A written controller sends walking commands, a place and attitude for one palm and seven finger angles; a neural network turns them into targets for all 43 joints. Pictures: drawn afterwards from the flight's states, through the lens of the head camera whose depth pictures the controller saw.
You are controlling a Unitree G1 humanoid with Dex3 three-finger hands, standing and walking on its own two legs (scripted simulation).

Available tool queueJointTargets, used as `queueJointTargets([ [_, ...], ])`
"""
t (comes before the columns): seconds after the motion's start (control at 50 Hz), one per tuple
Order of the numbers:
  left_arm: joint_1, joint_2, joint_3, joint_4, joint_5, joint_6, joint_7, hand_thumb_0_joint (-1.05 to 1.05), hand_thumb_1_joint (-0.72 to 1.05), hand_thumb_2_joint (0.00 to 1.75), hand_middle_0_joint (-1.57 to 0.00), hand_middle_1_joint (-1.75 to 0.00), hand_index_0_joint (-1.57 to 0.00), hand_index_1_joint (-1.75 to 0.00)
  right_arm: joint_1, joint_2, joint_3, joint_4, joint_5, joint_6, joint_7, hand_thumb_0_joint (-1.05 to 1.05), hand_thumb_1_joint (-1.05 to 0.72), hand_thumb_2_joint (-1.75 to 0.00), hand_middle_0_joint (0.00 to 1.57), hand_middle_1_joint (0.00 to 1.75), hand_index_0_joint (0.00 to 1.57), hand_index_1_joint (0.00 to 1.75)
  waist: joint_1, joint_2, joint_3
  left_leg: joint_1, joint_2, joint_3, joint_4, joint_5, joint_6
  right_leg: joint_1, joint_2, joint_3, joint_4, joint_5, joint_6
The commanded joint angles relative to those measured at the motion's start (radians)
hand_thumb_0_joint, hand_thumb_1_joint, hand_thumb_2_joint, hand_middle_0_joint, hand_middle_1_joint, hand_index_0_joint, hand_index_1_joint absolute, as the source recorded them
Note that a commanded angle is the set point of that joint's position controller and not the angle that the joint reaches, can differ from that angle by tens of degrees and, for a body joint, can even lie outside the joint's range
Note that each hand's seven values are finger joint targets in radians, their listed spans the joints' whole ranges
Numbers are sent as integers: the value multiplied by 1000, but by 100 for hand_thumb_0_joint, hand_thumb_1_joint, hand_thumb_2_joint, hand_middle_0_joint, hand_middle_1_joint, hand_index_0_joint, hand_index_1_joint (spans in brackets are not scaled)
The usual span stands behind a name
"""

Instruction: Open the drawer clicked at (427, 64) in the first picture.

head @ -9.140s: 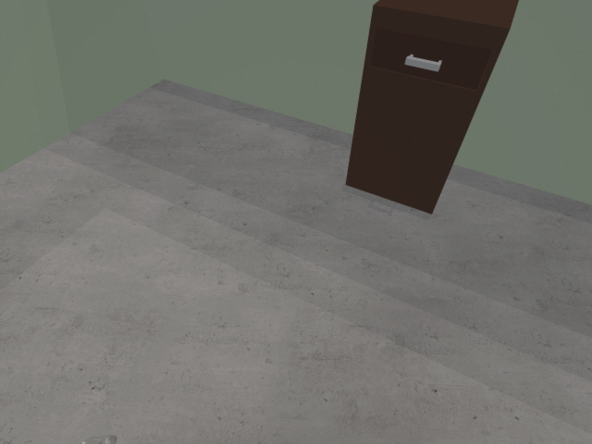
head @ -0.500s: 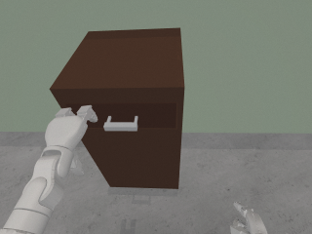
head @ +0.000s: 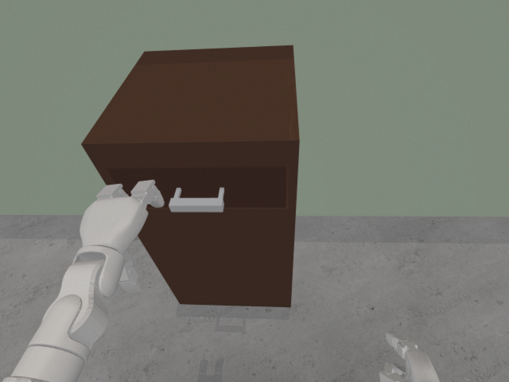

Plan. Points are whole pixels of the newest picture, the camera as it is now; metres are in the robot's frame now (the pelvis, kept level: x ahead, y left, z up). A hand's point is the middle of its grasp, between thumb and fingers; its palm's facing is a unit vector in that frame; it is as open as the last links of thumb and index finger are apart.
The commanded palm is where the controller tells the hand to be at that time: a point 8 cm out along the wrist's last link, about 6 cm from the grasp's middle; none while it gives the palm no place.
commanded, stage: move the hooked fingers above the handle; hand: left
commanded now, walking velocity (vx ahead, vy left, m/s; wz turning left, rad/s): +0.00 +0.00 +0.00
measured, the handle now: (198, 198) +0.50 +0.20 -0.06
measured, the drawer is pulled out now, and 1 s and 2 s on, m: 0.00 0.00 0.00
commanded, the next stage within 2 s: none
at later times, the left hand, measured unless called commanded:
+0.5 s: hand (162, 220) +0.37 +0.21 +0.04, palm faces +0.00 -0.08 -1.00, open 13.9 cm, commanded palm +0.34 +0.22 +0.10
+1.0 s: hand (181, 210) +0.41 +0.19 +0.02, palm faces -0.02 -0.05 -1.00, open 13.9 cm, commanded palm +0.39 +0.20 +0.08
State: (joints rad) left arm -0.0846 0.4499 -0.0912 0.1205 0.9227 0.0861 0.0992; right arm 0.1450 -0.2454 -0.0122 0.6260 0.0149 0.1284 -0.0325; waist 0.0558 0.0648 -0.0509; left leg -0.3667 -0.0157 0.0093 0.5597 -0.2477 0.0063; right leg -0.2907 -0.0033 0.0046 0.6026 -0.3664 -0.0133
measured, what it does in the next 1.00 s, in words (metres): stands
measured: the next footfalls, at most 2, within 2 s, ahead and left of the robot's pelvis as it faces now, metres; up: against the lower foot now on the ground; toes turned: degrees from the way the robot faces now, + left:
none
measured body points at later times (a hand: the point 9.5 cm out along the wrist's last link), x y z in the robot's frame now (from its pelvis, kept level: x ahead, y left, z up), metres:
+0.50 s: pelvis +0.01 +0.00 -0.01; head +0.04 -0.03 +0.44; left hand +0.36 +0.21 +0.10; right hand +0.14 -0.26 -0.13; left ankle +0.02 +0.12 -0.73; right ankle -0.03 -0.11 -0.73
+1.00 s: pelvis +0.01 -0.01 -0.01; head +0.05 -0.03 +0.43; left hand +0.40 +0.19 +0.08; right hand +0.12 -0.26 -0.14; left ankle +0.02 +0.12 -0.73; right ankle -0.03 -0.11 -0.73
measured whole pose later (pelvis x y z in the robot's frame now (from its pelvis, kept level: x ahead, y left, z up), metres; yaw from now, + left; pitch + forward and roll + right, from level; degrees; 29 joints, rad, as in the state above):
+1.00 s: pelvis +0.01 -0.01 -0.01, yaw -1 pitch +10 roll +1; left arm -0.46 0.36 -0.14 0.65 1.03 0.06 0.24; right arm 0.23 -0.24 -0.05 0.66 0.02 0.15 -0.04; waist -0.01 0.04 -0.13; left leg -0.56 0.00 0.01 0.69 -0.31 0.00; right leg -0.48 0.01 0.01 0.73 -0.43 -0.02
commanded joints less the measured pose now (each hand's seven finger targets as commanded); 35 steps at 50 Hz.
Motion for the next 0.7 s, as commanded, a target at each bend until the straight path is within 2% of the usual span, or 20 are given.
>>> queueJointTargets([
  [0.0,-353,181,98,-146,23,-36,43,0,-50,30,-30,-120,-30,-120,-99,-105,-34,-144,2,-49,-19,0,-90,-90,20,30,20,30,-12,-79,-182,154,-29,8,-30,160,39,-48,28,-8,-105,227,-11],
  [0.04,-398,229,139,-106,36,-47,56,0,-50,30,-30,-120,-30,-120,-90,-109,-35,-133,0,-49,-25,0,-90,-90,20,30,20,30,-10,-68,-198,146,-31,9,-22,150,36,-51,32,-2,-101,212,-13],
  [0.08,-446,180,95,-102,45,-58,71,0,-50,30,-30,-120,-30,-120,-82,-100,-39,-132,0,-52,-24,0,-90,-90,20,30,20,30,-16,-44,-232,160,-30,6,-8,171,37,-66,32,-9,-82,228,-17],
  [0.14,-469,171,87,-61,53,-53,88,0,-50,30,-30,-120,-30,-120,-68,-104,-45,-125,-1,-50,-19,0,-90,-90,20,30,20,30,-17,-21,-262,163,-29,5,6,203,34,-69,37,-10,-66,263,-20],
  [0.16,-468,175,94,-37,54,-48,94,0,-50,30,-30,-120,-30,-120,-60,-104,-48,-122,0,-48,-19,0,-90,-90,20,30,20,30,-19,-44,-264,153,-27,6,11,204,35,-69,35,-12,-60,266,-20],
  [0.18,-474,153,72,-35,54,-43,96,0,-50,30,-30,-120,-30,-120,-60,-105,-47,-124,0,-46,-17,0,-90,-90,20,30,20,30,-20,-39,-265,148,-28,7,14,215,35,-70,35,-12,-56,283,-20],
  [0.26,-488,173,85,46,58,-16,97,0,-50,30,-30,-120,-30,-120,-45,-113,-48,-124,4,-33,-19,0,-90,-90,20,30,20,30,-22,-71,-264,110,-27,12,18,199,36,-62,34,-9,-51,285,-17],
  [0.32,-488,162,78,40,58,-22,99,0,-50,30,-30,-120,-30,-120,-32,-113,-54,-129,3,-30,-17,0,-90,-90,20,30,20,30,-18,-61,-298,113,-29,14,32,246,40,-46,33,-3,-35,348,-20],
  [0.36,-474,184,105,27,56,-34,101,0,-50,30,-30,-120,-30,-120,-24,-116,-60,-131,1,-29,-16,0,-90,-90,20,30,20,30,-13,-74,-325,108,-30,13,40,267,41,-26,33,0,-26,376,-18],
  [0.4,-481,153,81,38,55,-39,106,0,-50,30,-30,-120,-30,-120,-17,-115,-62,-126,3,-27,-14,0,-90,-90,20,30,20,30,-25,-67,-303,103,-27,14,45,274,40,-52,36,-6,-20,384,-19],
  [0.44,-476,176,106,47,64,-42,118,0,-50,30,-30,-120,-30,-120,-4,-119,-68,-122,1,-25,-13,0,-90,-90,20,30,20,30,-20,-72,-322,99,-27,14,53,287,39,-49,39,-4,-13,387,-20],
  [0.48,-483,169,100,43,66,-44,131,0,-50,30,-30,-120,-30,-120,1,-118,-73,-119,3,-25,-11,0,-90,-90,20,30,20,30,-26,-58,-320,100,-25,19,58,289,40,-60,38,-2,-10,397,-19],
  [0.52,-497,143,78,61,67,-41,140,0,-50,30,-30,-120,-30,-120,10,-117,-75,-112,4,-26,-10,0,-90,-90,20,30,20,30,-35,-75,-321,92,-26,20,66,289,41,-68,38,-3,-6,412,-17],
  [0.54,-509,165,98,74,69,-38,145,0,-50,30,-30,-120,-30,-120,12,-120,-77,-108,5,-23,-11,0,-90,-90,20,30,20,30,-35,-68,-327,89,-26,21,66,286,39,-66,40,-2,-4,396,-19],
  [0.58,-545,138,69,81,76,-35,154,0,-50,30,-30,-120,-30,-120,21,-118,-80,-102,5,-24,-10,0,-90,-90,20,30,20,30,-45,-61,-326,95,-25,21,73,290,40,-88,40,-5,0,399,-19],
  [0.62,-550,134,64,83,82,-33,162,0,-50,30,-30,-120,-30,-120,26,-119,-84,-99,3,-22,-9,0,-90,-90,20,30,20,30,-43,-53,-361,106,-25,21,83,317,41,-83,41,-2,10,428,-21],
  [0.64,-553,136,68,89,80,-31,163,0,-50,30,-30,-120,-30,-120,30,-120,-84,-100,3,-21,-7,0,-90,-90,20,30,20,30,-43,-47,-360,104,-25,18,83,319,39,-81,42,-6,12,421,-23],
  [0.66,-553,139,72,112,84,-28,166,0,-50,30,-30,-120,-30,-120,29,-120,-83,-98,5,-19,-8,0,-90,-90,20,30,20,30,-47,-67,-344,93,-25,20,85,305,41,-90,43,-5,10,416,-21],
  [0.68,-566,115,49,139,86,-22,167,0,-50,30,-30,-120,-30,-120,29,-119,-82,-94,6,-17,-9,0,-90,-90,20,30,20,30,-54,-67,-335,86,-25,22,86,287,40,-105,43,-6,9,399,-20],
])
